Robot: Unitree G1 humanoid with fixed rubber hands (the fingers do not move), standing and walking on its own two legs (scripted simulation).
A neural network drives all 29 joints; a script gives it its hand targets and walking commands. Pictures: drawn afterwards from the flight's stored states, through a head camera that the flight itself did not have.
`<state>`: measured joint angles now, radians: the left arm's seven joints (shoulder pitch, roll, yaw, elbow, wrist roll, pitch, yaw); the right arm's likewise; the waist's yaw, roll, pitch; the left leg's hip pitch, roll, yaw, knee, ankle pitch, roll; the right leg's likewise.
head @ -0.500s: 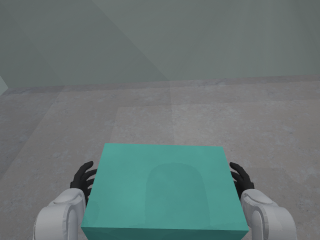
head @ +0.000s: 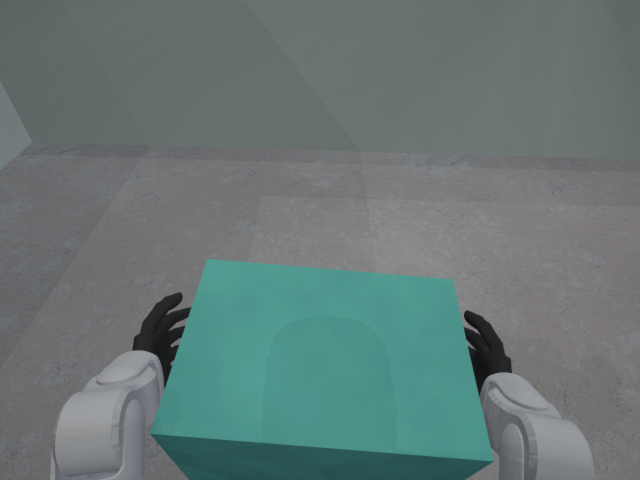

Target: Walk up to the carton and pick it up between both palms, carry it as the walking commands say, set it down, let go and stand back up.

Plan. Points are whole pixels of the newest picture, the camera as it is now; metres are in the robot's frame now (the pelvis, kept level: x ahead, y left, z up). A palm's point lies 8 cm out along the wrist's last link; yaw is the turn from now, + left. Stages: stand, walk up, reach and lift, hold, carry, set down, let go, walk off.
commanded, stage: carry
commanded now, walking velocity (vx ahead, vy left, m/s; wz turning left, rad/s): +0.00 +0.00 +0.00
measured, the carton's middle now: (317, 400) +0.24 +0.00 +0.02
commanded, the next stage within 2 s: none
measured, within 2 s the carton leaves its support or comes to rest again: neither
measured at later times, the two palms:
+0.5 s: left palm (58, 419) +0.19 +0.25 +0.09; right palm (433, 431) +0.18 -0.11 +0.08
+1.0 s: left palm out of the picture +0.16 +0.29 +0.09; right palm (397, 473) +0.14 -0.07 +0.09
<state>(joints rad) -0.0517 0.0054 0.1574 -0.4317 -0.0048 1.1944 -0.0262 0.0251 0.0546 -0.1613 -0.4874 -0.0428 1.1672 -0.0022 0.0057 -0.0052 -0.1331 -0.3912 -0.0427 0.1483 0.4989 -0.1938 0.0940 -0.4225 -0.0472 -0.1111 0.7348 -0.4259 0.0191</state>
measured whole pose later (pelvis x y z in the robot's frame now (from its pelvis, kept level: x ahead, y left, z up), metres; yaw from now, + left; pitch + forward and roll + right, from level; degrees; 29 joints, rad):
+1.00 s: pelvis -0.09 +0.12 +0.00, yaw -1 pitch +2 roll +0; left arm -0.07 -0.01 0.16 -0.40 0.01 1.22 -0.01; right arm -0.01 0.04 -0.17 -0.45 -0.04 1.20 0.00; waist 0.02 0.00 -0.10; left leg -0.34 -0.07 0.10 0.47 -0.18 0.10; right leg -0.30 -0.06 -0.04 0.50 -0.25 0.02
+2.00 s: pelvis -0.09 +0.08 +0.00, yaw +1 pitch +3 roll +0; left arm -0.07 -0.03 0.16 -0.24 0.07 1.07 -0.03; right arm -0.04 0.01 -0.16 -0.25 -0.06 1.06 0.05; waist 0.00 0.02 -0.13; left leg -0.35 -0.03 0.07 0.48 -0.19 0.05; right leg -0.31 -0.03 -0.09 0.52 -0.26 -0.01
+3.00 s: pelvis -0.07 +0.08 +0.01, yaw +0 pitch -3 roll +0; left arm -0.09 0.00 0.14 0.05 0.10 0.82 -0.05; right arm -0.08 0.00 -0.14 0.04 -0.14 0.82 0.08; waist 0.01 0.00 0.02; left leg -0.17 -0.03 0.08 0.41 -0.19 0.05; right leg -0.13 -0.01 -0.04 0.44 -0.26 -0.01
